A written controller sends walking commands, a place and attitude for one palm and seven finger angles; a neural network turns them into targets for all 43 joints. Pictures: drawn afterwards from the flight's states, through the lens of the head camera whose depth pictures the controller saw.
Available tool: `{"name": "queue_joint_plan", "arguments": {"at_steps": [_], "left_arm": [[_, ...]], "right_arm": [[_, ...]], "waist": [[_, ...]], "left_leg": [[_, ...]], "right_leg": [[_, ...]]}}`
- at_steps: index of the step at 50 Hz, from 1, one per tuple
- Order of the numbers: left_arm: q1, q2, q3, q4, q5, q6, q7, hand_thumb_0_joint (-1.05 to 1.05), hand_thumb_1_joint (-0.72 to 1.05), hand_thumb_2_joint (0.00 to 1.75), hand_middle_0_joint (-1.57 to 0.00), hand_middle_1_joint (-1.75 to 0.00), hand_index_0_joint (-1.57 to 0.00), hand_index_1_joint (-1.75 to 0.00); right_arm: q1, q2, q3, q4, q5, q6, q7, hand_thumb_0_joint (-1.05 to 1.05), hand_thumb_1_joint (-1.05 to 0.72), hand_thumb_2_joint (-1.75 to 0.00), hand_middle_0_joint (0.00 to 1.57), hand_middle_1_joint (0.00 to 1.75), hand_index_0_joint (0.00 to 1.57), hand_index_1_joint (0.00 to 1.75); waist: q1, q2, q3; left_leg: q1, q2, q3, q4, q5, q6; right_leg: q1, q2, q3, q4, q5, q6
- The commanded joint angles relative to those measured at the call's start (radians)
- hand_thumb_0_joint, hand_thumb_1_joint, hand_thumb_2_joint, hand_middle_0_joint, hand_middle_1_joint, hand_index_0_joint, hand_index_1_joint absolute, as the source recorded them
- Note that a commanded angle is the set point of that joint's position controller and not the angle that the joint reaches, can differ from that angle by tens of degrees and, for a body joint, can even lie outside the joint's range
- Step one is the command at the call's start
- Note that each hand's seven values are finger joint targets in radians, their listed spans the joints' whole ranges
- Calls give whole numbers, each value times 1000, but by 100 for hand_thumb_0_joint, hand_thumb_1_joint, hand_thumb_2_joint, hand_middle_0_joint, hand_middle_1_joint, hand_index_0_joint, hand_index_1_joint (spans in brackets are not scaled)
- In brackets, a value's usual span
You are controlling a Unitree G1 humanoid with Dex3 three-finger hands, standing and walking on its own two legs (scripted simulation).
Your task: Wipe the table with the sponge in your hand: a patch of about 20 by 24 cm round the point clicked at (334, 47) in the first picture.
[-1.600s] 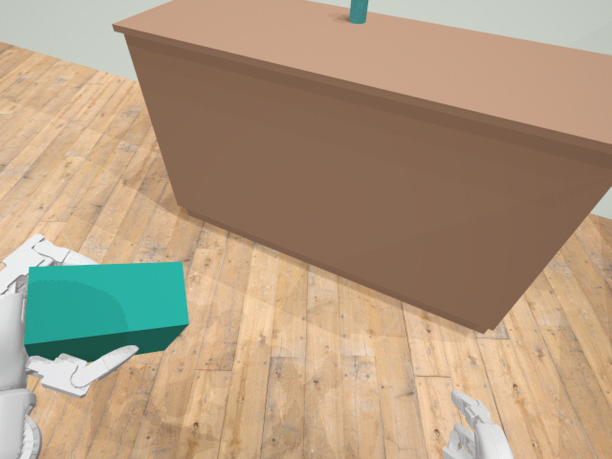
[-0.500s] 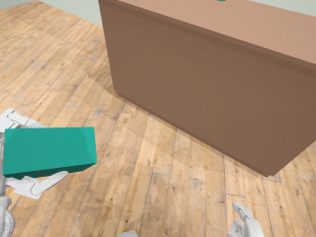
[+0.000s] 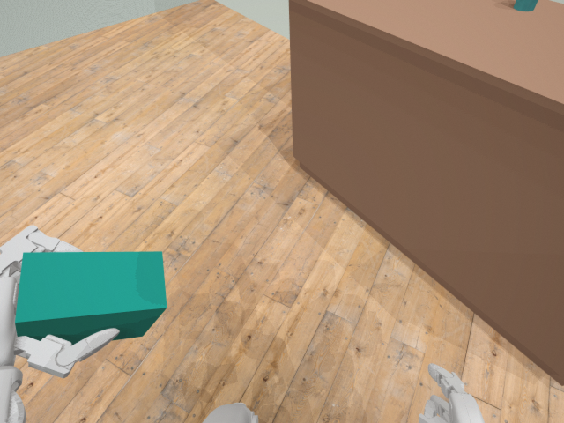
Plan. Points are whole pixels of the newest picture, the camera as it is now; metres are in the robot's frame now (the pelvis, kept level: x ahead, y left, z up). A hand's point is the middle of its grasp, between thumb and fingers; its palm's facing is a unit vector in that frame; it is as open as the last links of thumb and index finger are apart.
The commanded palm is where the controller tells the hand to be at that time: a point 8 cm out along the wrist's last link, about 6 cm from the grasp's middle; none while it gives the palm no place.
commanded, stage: walk around to get in front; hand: left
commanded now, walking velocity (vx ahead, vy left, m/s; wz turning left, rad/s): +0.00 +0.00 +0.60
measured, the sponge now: (113, 299) +0.23 +0.20 +0.13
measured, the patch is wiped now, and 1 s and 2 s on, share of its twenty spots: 0.00 0.00 0.00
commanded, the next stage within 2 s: none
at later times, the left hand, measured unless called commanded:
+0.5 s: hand out of the picture +0.08 +0.27 +0.18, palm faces +0.60 -0.64 -0.48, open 10.5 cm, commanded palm +0.02 +0.30 +0.18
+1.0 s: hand out of the picture -0.04 +0.27 +0.17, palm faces +0.84 -0.40 -0.37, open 10.5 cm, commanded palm -0.11 +0.27 +0.18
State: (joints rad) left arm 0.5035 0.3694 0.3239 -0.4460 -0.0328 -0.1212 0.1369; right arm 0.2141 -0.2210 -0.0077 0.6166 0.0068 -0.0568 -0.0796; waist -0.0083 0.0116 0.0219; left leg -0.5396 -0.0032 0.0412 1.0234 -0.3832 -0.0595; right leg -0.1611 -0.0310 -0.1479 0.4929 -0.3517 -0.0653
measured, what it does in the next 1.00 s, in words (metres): steps on the spot, turning left: left foot, then right foot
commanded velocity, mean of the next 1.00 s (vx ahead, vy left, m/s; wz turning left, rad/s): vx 0.13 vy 0.00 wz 0.59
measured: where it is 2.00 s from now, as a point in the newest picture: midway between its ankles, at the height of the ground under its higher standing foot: outside the picture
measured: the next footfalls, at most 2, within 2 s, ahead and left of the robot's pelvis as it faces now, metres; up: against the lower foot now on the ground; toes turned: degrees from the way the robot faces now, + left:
left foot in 0.24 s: -0.01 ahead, +0.15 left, +0.00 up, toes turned +18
right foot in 0.56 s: +0.07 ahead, -0.12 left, +0.00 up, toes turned +18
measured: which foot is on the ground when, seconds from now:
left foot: up 0.00-0.22, down 0.24-0.58, up 0.60-0.90, down 0.92-1.00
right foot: down 0.00-0.24, up 0.26-0.54, down 0.56-0.92, up 0.94-1.00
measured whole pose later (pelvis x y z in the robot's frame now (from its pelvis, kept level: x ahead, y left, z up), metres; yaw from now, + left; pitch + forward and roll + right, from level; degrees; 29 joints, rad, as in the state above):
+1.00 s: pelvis -0.06 -0.05 -0.01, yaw +37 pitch -1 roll +1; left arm 0.45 0.38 0.38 -0.55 -0.01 -0.20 0.17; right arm 0.23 -0.22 -0.05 0.58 -0.01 -0.10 -0.07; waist -0.01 -0.07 0.03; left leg -0.23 0.04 0.09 0.60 -0.34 0.01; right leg -0.48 -0.13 -0.11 1.03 -0.47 0.05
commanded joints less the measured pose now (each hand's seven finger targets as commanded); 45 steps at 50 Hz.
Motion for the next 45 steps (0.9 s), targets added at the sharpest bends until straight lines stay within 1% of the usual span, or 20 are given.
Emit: {"name": "queue_joint_plan", "arguments": {"at_steps": [1, 7, 10, 11, 12, 13, 15, 18, 19, 21, 26, 27, 29, 30, 31, 33, 35, 41, 44, 45], "left_arm": [[-104, 182, 127, -230, 9, -82, 39, 0, 10, 130, -120, -160, -120, -160], [-64, 175, 143, -302, 11, -89, 69, 0, 10, 130, -120, -160, -120, -160], [-81, 160, 121, -305, -2, -85, 73, 0, 10, 130, -120, -160, -120, -160], [-104, 173, 126, -328, -12, -97, 74, 0, 10, 130, -120, -160, -120, -160], [-112, 181, 123, -375, -25, -113, 65, 0, 10, 130, -120, -160, -120, -160], [-107, 178, 120, -350, -8, -128, 46, 0, 10, 130, -120, -160, -120, -160], [-65, 244, 187, -387, 16, -133, 30, 0, 10, 130, -120, -160, -120, -160], [23, 163, 148, -398, 0, -122, 14, 0, 10, 130, -120, -160, -120, -160], [32, 157, 147, -387, -11, -114, 12, 0, 10, 130, -120, -160, -120, -160], [12, 154, 147, -372, -20, -106, 10, 0, 10, 130, -120, -160, -120, -160], [-111, 131, 119, -257, -14, -87, 3, 0, 10, 130, -120, -160, -120, -160], [-148, 132, 115, -249, -3, -86, 4, 0, 10, 130, -120, -160, -120, -160], [-215, 242, 164, -230, 8, -66, 28, 0, 10, 130, -120, -160, -120, -160], [-222, 201, 131, -225, 2, -59, 34, 0, 10, 130, -120, -160, -120, -160], [-180, 203, 131, -222, 13, -61, 32, 0, 10, 130, -120, -160, -120, -160], [-163, 191, 127, -257, 13, -83, 23, 0, 10, 130, -120, -160, -120, -160], [-156, 213, 148, -264, 9, -89, 24, 0, 10, 130, -120, -160, -120, -160], [-57, 182, 169, -307, -5, -103, 61, 0, 10, 130, -120, -160, -120, -160], [-101, 155, 147, -328, -16, -103, 71, 0, 10, 130, -120, -160, -120, -160], [-96, 134, 125, -343, -21, -110, 68, 0, 10, 130, -120, -160, -120, -160]], "right_arm": [[-106, -53, -11, -199, -16, -49, -30, 0, -90, -90, 20, 30, 20, 30], [-64, -50, -19, -230, -29, -35, -28, 0, -90, -90, 20, 30, 20, 30], [-19, -60, -31, -226, -19, -14, -24, 0, -90, -90, 20, 30, 20, 30], [-19, -62, -32, -235, -17, -13, -22, 0, -90, -90, 20, 30, 20, 30], [-45, -109, -47, -241, -12, -27, -10, 0, -90, -90, 20, 30, 20, 30], [-19, -105, -47, -224, -5, -43, 15, 0, -90, -90, 20, 30, 20, 30], [-44, -108, -60, -205, -1, -53, 27, 0, -90, -90, 20, 30, 20, 30], [-52, -104, -55, -194, 8, -70, 46, 0, -90, -90, 20, 30, 20, 30], [-51, -100, -48, -194, 10, -76, 47, 0, -90, -90, 20, 30, 20, 30], [-53, -96, -40, -195, 10, -88, 38, 0, -90, -90, 20, 30, 20, 30], [-71, -90, -28, -180, 8, -103, 19, 0, -90, -90, 20, 30, 20, 30], [-76, -81, -23, -178, 9, -102, 19, 0, -90, -90, 20, 30, 20, 30], [-99, -60, -20, -186, 0, -94, 6, 0, -90, -90, 20, 30, 20, 30], [-85, -90, -41, -175, -7, -91, 10, 0, -90, -90, 20, 30, 20, 30], [-87, -80, -36, -168, -16, -76, 14, 0, -90, -90, 20, 30, 20, 30], [-132, -66, -20, -167, -15, -48, 8, 0, -90, -90, 20, 30, 20, 30], [-152, -71, -27, -175, -14, -38, -7, 0, -90, -90, 20, 30, 20, 30], [-95, -64, -35, -214, -30, -53, -8, 0, -90, -90, 20, 30, 20, 30], [-37, -70, -37, -213, -27, -59, -10, 0, -90, -90, 20, 30, 20, 30], [-18, -91, -46, -218, -22, -66, -16, 0, -90, -90, 20, 30, 20, 30]], "waist": [[24, -155, -56], [50, -178, -157], [-15, -119, -244], [-38, -37, -265], [-10, 203, -245], [-2, 207, -195], [6, 173, -182], [7, 228, -128], [5, 247, -109], [4, 277, -89], [24, 185, -75], [29, 124, -81], [34, -299, -83], [31, -299, -107], [17, -248, -85], [17, -168, -60], [18, -190, -47], [53, -178, -130], [-2, -108, -152], [-17, 60, -150]], "left_leg": [[3, 38, 72, -59, -16, 12], [97, 5, 151, -356, -23, 30], [345, -28, 154, -599, 172, 45], [511, 70, 50, -631, 444, 95], [656, 349, -340, -628, 991, 242], [674, 437, -461, -609, 1175, 317], [611, 398, -434, -576, 972, 328], [341, 244, -199, -634, 622, 223], [265, 223, -179, -665, 538, 205], [209, 221, -192, -689, 430, 201], [143, 192, -223, -580, 239, 167], [119, 145, -187, -492, 148, 132], [-27, -36, -40, 36, -204, 37], [3, -17, -100, 204, -175, 26], [-15, 8, -89, 286, -97, 19], [-8, 37, -44, 280, -12, -1], [54, 58, -9, 130, -7, 3], [153, 60, 100, -337, -115, 50], [329, 6, 135, -580, -24, 73], [456, 85, 3, -671, -6, 129]], "right_leg": [[71, -299, 104, -110, 819, -12], [190, -316, 70, 10, 938, -27], [117, -283, -1, 265, 953, 50], [-57, -216, -23, 446, 697, 103], [-351, -66, 4, 635, -9, 161], [-472, -33, 83, 721, -339, 142], [-547, -64, 156, 716, -308, 149], [-328, -36, 98, 540, -88, 158], [-257, -21, 78, 497, -55, 163], [-191, -3, 59, 405, -58, 169], [-2, 37, 43, 62, 9, 171], [38, -11, 77, -74, 88, 151], [-17, -420, 543, -252, 223, -26], [-70, -438, 563, -267, 148, -47], [-75, -407, 494, -243, 92, -60], [-80, -326, 233, -220, 119, -27], [-96, -307, 144, -238, 76, -11], [29, -357, 179, -187, 0, -63], [-42, -301, 124, 8, -48, 3], [-172, -225, 56, 233, -18, 59]]}}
